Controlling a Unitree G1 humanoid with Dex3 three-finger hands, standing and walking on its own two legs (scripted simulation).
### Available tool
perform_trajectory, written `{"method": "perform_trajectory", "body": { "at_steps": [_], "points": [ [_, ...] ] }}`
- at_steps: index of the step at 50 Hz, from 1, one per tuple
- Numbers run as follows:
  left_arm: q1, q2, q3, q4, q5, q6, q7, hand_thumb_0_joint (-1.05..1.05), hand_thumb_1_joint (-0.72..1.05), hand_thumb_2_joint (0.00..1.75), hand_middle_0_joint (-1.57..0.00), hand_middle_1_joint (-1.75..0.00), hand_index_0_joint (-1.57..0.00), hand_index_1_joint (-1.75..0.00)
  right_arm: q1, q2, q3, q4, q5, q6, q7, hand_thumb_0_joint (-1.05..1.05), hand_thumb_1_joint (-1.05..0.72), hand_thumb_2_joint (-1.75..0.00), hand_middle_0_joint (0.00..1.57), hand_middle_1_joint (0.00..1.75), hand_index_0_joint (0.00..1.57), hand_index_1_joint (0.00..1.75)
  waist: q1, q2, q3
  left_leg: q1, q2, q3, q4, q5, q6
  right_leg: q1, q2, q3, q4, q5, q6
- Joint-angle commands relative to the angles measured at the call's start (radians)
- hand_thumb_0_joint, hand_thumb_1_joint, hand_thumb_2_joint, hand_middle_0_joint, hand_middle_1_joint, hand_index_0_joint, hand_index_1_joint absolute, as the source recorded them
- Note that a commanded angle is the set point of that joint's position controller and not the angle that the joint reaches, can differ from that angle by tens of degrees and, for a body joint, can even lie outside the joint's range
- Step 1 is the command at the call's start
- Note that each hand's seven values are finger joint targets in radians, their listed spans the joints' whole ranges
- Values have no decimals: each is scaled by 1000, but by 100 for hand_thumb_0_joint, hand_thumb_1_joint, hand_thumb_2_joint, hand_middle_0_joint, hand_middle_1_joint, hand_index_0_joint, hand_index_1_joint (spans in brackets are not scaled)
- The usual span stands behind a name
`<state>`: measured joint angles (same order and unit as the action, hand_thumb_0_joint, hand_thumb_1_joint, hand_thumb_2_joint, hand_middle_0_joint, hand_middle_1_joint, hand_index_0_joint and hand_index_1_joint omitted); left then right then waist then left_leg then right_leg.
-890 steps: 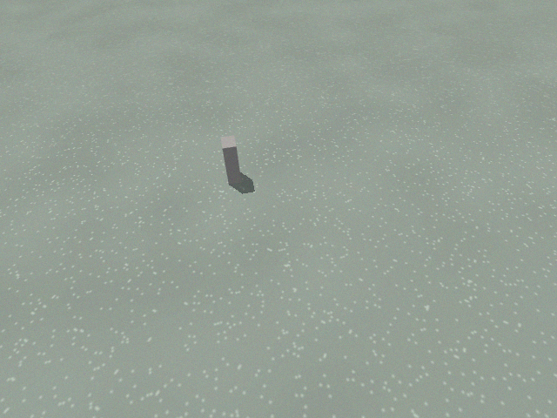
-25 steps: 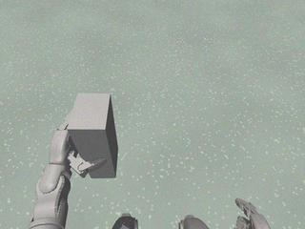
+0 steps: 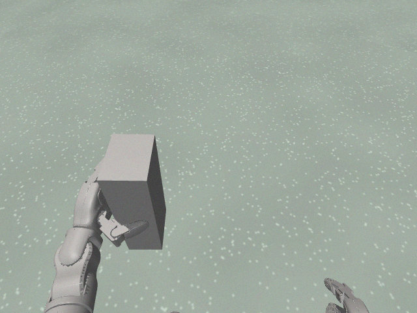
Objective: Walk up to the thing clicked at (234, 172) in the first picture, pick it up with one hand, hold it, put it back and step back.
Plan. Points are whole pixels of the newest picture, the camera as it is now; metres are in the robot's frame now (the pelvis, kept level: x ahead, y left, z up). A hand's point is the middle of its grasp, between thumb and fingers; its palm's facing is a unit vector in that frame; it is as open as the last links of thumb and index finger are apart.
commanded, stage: lift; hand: left
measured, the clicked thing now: (140, 198) +0.34 +0.14 +0.04
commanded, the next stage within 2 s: hold in 0.14 s
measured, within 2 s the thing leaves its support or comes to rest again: neither
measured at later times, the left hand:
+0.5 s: hand (126, 202) +0.32 +0.16 +0.07, palm faces -0.11 -0.99 +0.02, open 13.0 cm
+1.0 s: hand (136, 221) +0.32 +0.16 -0.02, palm faces -0.02 -1.00 +0.05, open 13.0 cm
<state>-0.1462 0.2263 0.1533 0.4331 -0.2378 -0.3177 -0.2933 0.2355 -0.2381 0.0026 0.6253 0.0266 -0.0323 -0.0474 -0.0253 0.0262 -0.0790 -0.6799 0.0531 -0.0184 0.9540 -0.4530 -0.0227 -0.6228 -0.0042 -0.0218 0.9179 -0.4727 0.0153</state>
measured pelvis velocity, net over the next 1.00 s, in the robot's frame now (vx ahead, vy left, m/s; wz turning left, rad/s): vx -0.02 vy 0.00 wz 0.00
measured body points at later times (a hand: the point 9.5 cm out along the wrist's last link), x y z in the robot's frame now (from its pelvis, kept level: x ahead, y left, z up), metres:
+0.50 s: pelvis -0.01 +0.00 +0.01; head +0.03 +0.00 +0.46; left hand +0.32 +0.21 +0.07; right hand +0.13 -0.25 -0.09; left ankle +0.01 +0.13 -0.69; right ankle -0.01 -0.13 -0.69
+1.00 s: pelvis -0.02 +0.00 -0.03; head +0.07 +0.01 +0.41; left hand +0.32 +0.22 -0.02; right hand +0.11 -0.26 -0.14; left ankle +0.01 +0.13 -0.69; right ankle -0.01 -0.13 -0.69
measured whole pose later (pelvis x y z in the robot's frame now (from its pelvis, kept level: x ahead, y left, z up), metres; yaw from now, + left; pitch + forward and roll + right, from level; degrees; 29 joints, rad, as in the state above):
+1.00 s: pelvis -0.02 +0.00 -0.03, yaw +0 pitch +15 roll -1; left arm -0.26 0.20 0.21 0.69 -0.21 -0.53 -0.26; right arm 0.21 -0.25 -0.01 0.65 -0.01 -0.08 0.00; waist -0.04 -0.01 -0.07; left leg -0.90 0.05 -0.02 1.10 -0.47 -0.03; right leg -0.85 -0.01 -0.02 1.09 -0.50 0.01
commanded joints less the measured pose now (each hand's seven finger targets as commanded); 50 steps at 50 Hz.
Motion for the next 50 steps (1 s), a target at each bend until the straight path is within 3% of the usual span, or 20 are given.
{"method": "perform_trajectory", "body": {
  "at_steps": [1, 5, 6, 15, 23, 24, 26, 27, 28, 29, 32, 33, 34, 36, 37, 38, 42, 43, 46, 50],
  "points": [
    [-284, 126, 46, -202, -19, -70, -4, 0, 20, 130, -130, -144, -131, -145, -4, -137, -57, -113, -6, -34, -9, 0, -90, -90, 20, 30, 20, 30, -16, -11, -287, 232, -34, 20, -113, 343, 33, 99, 23, -8, -129, 396, -16],
    [-249, 133, 60, -173, -16, -69, -4, 0, 18, 130, -130, -144, -130, -146, -10, -138, -59, -115, -4, -32, -7, 0, -90, -90, 20, 30, 20, 30, -5, -12, -284, 242, -32, 18, -133, 345, 31, 119, 24, -14, -137, 381, -19],
    [-296, 136, 55, -233, -15, -76, -2, 0, 19, 129, -130, -143, -130, -145, -17, -137, -60, -121, -5, -33, -7, 0, -90, -90, 20, 30, 20, 30, 6, 11, -280, 243, -33, 19, -140, 331, 28, 118, 22, -12, -140, 371, -21],
    [-301, 123, 54, -212, -21, -68, 6, 0, 8, 127, -128, -142, -127, -145, -27, -134, -57, -123, 0, -35, -8, 0, -90, -90, 20, 30, 20, 30, -3, -16, -245, 239, -34, 20, -178, 245, 27, 128, 23, -11, -172, 294, -21],
    [-294, 129, 50, -217, -17, -56, 4, 0, 8, 125, -126, -140, -125, -143, -39, -134, -55, -122, 4, -39, -17, 0, -90, -90, 20, 30, 20, 30, -7, -27, -242, 274, -37, 27, -196, 241, 31, 149, 18, -5, -205, 302, -14],
    [-315, 112, 31, -223, -17, -53, 3, 0, 7, 124, -126, -140, -125, -143, -35, -133, -54, -115, 3, -41, -16, 0, -90, -90, 20, 30, 20, 30, -10, -26, -229, 271, -36, 26, -202, 229, 30, 141, 18, -6, -205, 291, -17],
    [-283, 134, 65, -189, -18, -52, 7, 0, 8, 124, -125, -140, -124, -142, -34, -139, -57, -117, 4, -40, -20, 0, -90, -90, 20, 30, 20, 30, -3, -22, -228, 285, -33, 22, -208, 247, 29, 143, 22, -12, -202, 294, -18],
    [-315, 132, 47, -254, -17, -55, 8, 0, 8, 123, -124, -139, -124, -141, -39, -136, -55, -124, 3, -41, -20, 0, -90, -90, 20, 30, 20, 30, 3, -9, -255, 299, -34, 24, -210, 260, 28, 159, 20, -10, -207, 309, -19],
    [-278, 125, 61, -190, -19, -49, 12, 0, 4, 125, -126, -138, -124, -141, -36, -134, -51, -124, 5, -41, -17, 0, -91, -91, 20, 30, 20, 30, -3, -31, -228, 289, -32, 22, -211, 261, 28, 161, 23, -14, -203, 307, -18],
    [-281, 102, 26, -222, -13, -49, 12, 0, -4, 120, -118, -130, -116, -133, -40, -129, -52, -117, 5, -40, -16, 0, -89, -90, 20, 30, 20, 30, 8, -13, -207, 280, -34, 22, -220, 245, 26, 150, 21, -14, -208, 289, -23],
    [-232, 116, 55, -152, -6, -44, 17, 0, -1, 122, -117, -129, -117, -130, -42, -128, -52, -121, 2, -41, -15, 0, -89, -90, 20, 30, 20, 30, 2, -28, -213, 265, -34, 28, -205, 258, 30, 148, 20, -10, -210, 305, -17],
    [-244, 81, 33, -101, -7, -40, 17, 0, -1, 122, -118, -129, -118, -130, -32, -131, -56, -106, 0, -38, -12, 0, -89, -90, 20, 30, 20, 30, -15, -53, -157, 231, -34, 26, -204, 232, 33, 122, 21, -11, -210, 289, -16],
    [-265, 99, 49, -146, -8, -50, 21, 0, -1, 122, -117, -129, -118, -130, -34, -131, -56, -110, 1, -41, -8, 0, -89, -90, 20, 30, 20, 30, 1, -44, -154, 220, -33, 27, -204, 218, 32, 117, 20, -10, -207, 272, -18],
    [-278, 89, 56, -138, -11, -70, 26, 0, -1, 123, -120, -130, -120, -132, -35, -129, -58, -114, 0, -45, -3, 0, -89, -90, 20, 30, 20, 30, -3, -32, -174, 219, -33, 29, -194, 206, 33, 93, 18, -8, -196, 259, -19],
    [-256, 59, 44, -43, -11, -74, 26, 0, -1, 124, -120, -132, -121, -133, -26, -133, -60, -102, -5, -46, 2, 0, -89, -90, 20, 30, 20, 30, -21, -63, -140, 187, -30, 19, -190, 185, 34, 72, 24, -14, -181, 238, -20],
    [-289, 77, 67, -77, -16, -96, 27, 0, 1, 124, -119, -132, -120, -134, -23, -138, -63, -99, -7, -50, 7, 0, -89, -90, 20, 30, 20, 30, -9, -49, -142, 177, -29, 19, -180, 177, 33, 56, 22, -12, -170, 228, -23],
    [-333, 88, 73, -48, 7, -177, 41, 0, 1, 126, -122, -135, -123, -137, -20, -134, -66, -89, -20, -68, 22, 0, -90, -91, 20, 30, 20, 30, -13, -13, -218, 136, -31, 13, -97, 208, 30, -11, 19, -7, -83, 250, -27],
    [-328, 100, 96, -22, 6, -202, 43, 0, -1, 126, -123, -137, -124, -138, -14, -137, -69, -84, -24, -71, 24, 0, -91, -91, 20, 30, 20, 30, -15, -24, -237, 111, -32, 8, -65, 208, 32, -33, 19, -6, -56, 250, -26],
    [-355, 63, 64, 45, 11, -266, 26, 0, 0, 128, -125, -138, -125, -140, -13, -139, -74, -72, -35, -85, 40, 0, -91, -91, 20, 30, 20, 30, -37, -31, -275, 36, -33, 0, 22, 183, 36, -131, 16, 1, 18, 229, -27],
    [-362, 88, 90, 163, 13, -349, 4, 0, -2, 128, -129, -141, -129, -143, -7, -147, -69, -58, -51, -94, 53, 0, -91, -91, 20, 30, 20, 30, -45, -37, -368, -118, -39, -8, 189, 160, 43, -291, 17, 9, 157, 191, -25]
  ]
}}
